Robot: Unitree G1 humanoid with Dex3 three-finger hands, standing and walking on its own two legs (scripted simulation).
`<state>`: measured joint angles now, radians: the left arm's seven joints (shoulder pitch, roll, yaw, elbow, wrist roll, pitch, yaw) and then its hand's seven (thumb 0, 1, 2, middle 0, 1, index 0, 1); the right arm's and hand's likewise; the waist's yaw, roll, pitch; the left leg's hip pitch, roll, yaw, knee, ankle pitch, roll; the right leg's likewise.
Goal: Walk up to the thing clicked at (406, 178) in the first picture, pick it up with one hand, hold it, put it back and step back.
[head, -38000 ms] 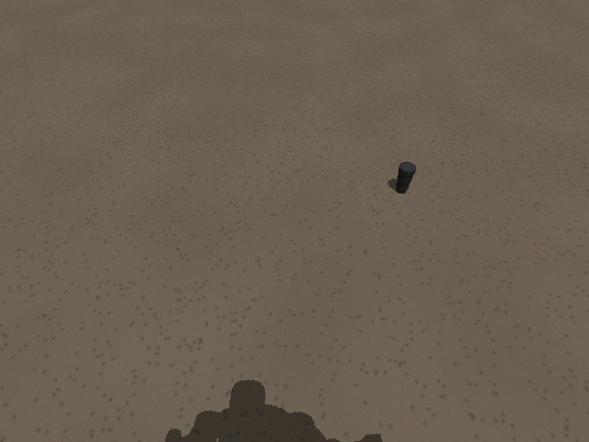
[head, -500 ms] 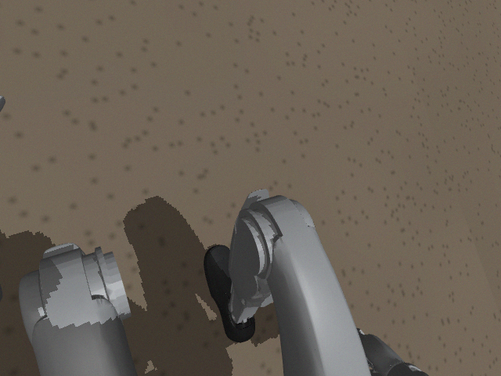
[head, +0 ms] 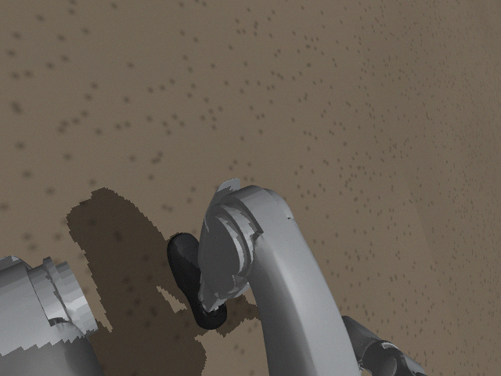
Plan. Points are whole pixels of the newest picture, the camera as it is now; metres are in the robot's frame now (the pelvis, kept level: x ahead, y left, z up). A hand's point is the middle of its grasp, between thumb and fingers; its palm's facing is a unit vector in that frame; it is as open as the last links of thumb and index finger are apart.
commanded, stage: lower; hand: left
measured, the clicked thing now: out of the picture +0.53 +0.27 -0.21
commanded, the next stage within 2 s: loosen in 0.48 s
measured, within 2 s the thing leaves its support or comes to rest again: rests again in 0.80 s
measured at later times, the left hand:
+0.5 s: hand out of the picture +0.52 +0.27 -0.18, palm faces +0.35 -0.94 -0.04, open 10.6 cm
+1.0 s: hand out of the picture +0.53 +0.27 -0.17, palm faces +0.35 -0.94 -0.02, open 13.6 cm
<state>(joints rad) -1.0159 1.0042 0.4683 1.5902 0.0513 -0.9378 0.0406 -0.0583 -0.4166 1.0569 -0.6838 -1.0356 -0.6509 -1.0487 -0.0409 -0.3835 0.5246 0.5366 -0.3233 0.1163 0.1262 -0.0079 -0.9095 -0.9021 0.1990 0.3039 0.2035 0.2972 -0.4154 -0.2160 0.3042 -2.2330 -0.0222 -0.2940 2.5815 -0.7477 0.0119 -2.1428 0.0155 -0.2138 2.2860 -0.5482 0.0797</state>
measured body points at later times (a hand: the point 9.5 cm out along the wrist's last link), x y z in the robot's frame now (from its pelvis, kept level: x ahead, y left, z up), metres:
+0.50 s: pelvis +0.00 +0.00 +0.00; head +0.28 +0.17 +0.31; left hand +0.50 +0.32 -0.17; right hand +0.10 -0.26 -0.03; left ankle +0.07 +0.11 -0.28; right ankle +0.15 -0.12 -0.28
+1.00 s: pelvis +0.00 +0.01 +0.01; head +0.28 +0.17 +0.31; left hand +0.50 +0.32 -0.16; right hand +0.10 -0.26 -0.03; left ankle +0.07 +0.11 -0.28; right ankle +0.15 -0.12 -0.28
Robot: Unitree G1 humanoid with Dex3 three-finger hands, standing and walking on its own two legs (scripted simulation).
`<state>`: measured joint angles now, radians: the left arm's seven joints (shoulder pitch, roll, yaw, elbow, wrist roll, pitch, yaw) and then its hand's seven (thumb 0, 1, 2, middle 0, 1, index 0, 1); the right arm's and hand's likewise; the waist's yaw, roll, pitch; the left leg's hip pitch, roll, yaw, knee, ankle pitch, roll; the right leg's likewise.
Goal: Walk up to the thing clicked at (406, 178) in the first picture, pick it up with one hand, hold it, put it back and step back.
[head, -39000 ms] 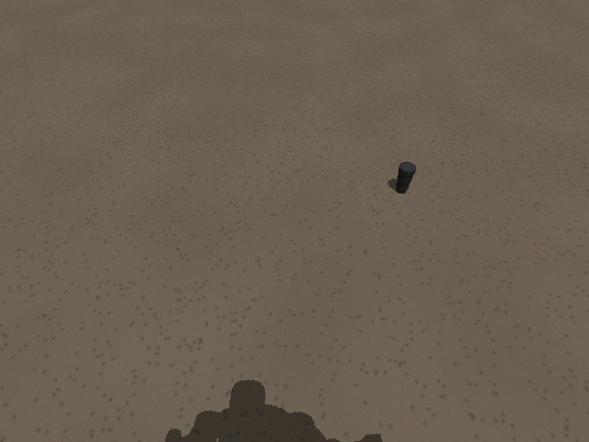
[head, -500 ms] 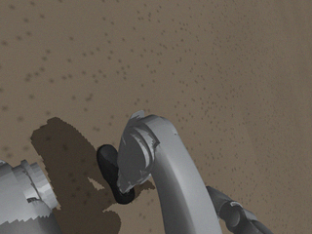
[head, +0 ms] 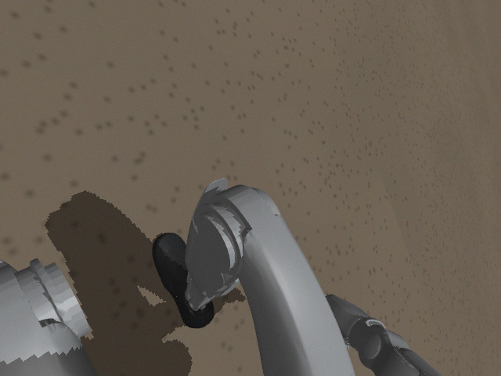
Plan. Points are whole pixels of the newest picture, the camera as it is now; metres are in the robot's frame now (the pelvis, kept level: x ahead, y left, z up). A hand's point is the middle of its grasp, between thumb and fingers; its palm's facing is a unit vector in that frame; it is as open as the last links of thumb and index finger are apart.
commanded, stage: open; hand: left
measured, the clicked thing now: out of the picture +0.52 +0.28 -0.24
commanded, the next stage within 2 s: withdraw in 0.02 s
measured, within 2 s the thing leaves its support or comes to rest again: neither
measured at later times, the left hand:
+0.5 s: hand out of the picture +0.53 +0.34 -0.14, palm faces +0.43 -0.90 -0.06, open 17.5 cm
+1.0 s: hand out of the picture +0.46 +0.45 -0.06, palm faces +0.44 -0.81 -0.39, open 16.7 cm
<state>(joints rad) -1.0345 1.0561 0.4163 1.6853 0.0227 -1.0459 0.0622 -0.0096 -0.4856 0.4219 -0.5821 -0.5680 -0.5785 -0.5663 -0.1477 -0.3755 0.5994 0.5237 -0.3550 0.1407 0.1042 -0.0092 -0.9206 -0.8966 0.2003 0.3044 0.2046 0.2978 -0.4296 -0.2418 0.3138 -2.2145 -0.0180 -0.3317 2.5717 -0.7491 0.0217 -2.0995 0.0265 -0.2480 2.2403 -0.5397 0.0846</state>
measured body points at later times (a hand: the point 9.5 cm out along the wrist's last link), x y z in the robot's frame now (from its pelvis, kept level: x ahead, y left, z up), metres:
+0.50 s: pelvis +0.00 +0.00 +0.00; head +0.28 +0.17 +0.31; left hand +0.50 +0.38 -0.14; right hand +0.10 -0.26 -0.04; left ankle +0.07 +0.11 -0.28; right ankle +0.16 -0.13 -0.28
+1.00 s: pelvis +0.01 +0.00 +0.03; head +0.24 +0.15 +0.39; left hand +0.43 +0.49 -0.03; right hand +0.10 -0.26 -0.04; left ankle +0.07 +0.11 -0.28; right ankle +0.16 -0.12 -0.28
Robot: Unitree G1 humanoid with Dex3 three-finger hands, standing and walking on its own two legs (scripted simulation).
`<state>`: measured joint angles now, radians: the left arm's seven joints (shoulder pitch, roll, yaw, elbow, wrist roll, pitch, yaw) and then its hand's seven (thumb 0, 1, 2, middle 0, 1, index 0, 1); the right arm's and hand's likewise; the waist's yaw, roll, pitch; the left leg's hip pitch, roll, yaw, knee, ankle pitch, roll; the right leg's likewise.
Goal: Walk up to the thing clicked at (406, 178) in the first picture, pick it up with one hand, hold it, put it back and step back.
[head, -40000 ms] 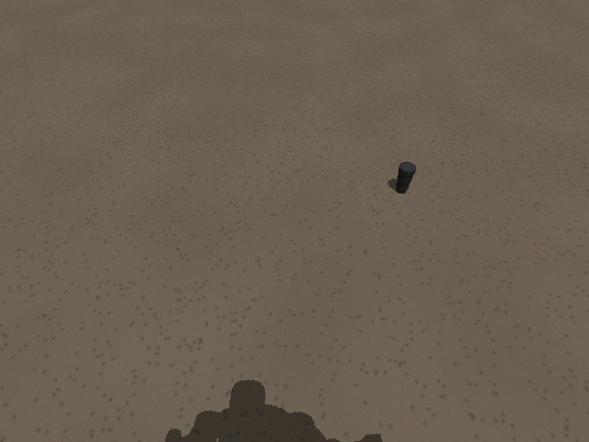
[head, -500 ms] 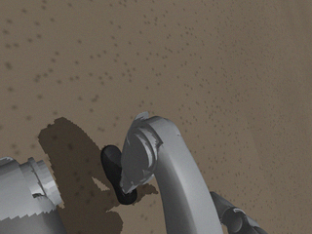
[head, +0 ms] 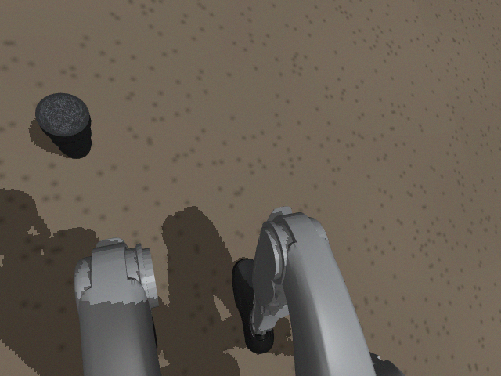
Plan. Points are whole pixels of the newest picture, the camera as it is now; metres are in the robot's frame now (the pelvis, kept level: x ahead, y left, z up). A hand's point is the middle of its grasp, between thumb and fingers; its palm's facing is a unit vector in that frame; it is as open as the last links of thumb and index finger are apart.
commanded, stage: home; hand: left
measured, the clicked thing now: (70, 132) +0.53 +0.24 -0.27
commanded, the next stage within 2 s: none
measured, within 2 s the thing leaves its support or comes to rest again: neither
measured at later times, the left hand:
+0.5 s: hand out of the picture +0.33 +0.30 +0.10, palm faces +0.25 -0.87 -0.44, open 16.9 cm
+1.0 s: hand out of the picture +0.25 +0.21 +0.28, palm faces +0.25 -0.91 -0.32, open 16.8 cm
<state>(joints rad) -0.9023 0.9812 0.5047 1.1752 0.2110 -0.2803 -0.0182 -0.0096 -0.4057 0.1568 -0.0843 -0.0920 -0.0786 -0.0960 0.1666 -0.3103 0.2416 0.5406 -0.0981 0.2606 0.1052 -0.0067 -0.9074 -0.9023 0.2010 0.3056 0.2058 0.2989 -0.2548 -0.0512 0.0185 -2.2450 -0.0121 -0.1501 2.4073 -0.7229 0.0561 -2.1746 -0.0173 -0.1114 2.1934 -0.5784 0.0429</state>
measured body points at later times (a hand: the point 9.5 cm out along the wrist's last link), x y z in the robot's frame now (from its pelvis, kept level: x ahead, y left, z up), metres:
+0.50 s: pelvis +0.03 -0.02 +0.19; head +0.19 +0.03 +0.61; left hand +0.31 +0.34 +0.12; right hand +0.25 -0.24 +0.08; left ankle +0.07 +0.10 -0.31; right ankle +0.14 -0.14 -0.31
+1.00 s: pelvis +0.09 -0.02 +0.35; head +0.12 +0.00 +0.80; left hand +0.24 +0.25 +0.30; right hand +0.26 -0.24 +0.27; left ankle +0.07 +0.10 -0.31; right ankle +0.14 -0.14 -0.31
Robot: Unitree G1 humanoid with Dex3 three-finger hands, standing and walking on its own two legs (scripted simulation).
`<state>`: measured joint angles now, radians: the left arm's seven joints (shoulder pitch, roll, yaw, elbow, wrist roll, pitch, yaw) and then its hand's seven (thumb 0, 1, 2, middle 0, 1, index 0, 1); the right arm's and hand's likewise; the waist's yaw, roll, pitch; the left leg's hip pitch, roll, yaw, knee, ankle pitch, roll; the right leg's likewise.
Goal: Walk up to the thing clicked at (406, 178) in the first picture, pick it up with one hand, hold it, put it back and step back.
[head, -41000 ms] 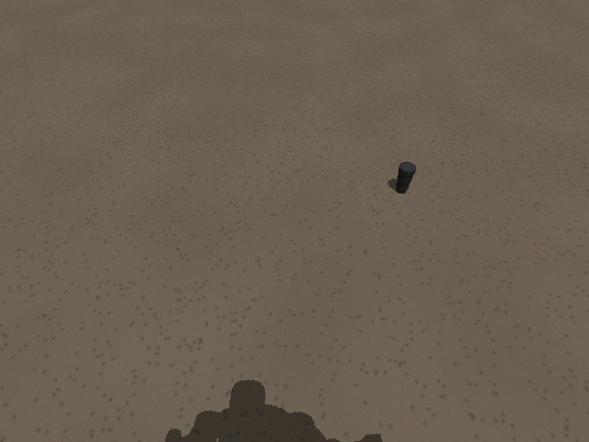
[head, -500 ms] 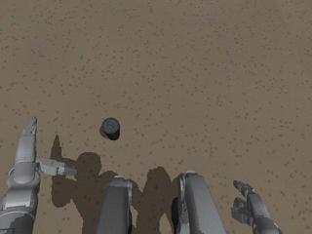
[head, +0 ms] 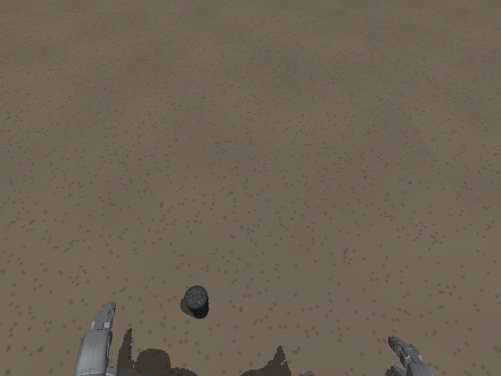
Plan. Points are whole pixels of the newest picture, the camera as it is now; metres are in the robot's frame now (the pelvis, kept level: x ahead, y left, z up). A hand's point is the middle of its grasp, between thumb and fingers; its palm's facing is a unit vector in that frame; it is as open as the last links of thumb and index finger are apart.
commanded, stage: home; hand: left
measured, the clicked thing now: (198, 304) +0.48 +0.18 -0.63
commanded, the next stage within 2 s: stand in 1.64 s
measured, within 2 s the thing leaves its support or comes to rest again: neither
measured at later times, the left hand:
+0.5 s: hand out of the picture +0.17 +0.18 -0.04, palm faces +0.13 -0.95 -0.28, open 17.4 cm
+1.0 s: hand out of the picture +0.17 +0.18 -0.04, palm faces +0.12 -0.95 -0.28, open 17.5 cm
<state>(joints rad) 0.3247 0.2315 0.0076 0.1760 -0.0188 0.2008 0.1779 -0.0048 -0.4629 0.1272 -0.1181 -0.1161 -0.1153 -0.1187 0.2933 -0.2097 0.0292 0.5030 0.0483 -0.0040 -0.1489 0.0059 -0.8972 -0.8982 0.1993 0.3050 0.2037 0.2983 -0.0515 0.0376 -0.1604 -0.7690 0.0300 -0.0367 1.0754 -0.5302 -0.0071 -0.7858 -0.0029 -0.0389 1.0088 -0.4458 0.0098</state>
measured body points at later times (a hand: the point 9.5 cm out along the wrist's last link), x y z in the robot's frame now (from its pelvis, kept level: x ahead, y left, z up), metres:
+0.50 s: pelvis +0.00 +0.00 +0.02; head +0.02 +0.00 +0.47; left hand +0.16 +0.23 -0.02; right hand +0.18 -0.23 -0.05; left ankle +0.00 +0.12 -0.67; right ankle +0.03 -0.13 -0.67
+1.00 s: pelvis +0.00 -0.01 +0.02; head +0.02 -0.01 +0.47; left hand +0.16 +0.22 -0.02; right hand +0.17 -0.24 -0.05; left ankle +0.00 +0.12 -0.67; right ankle +0.03 -0.13 -0.67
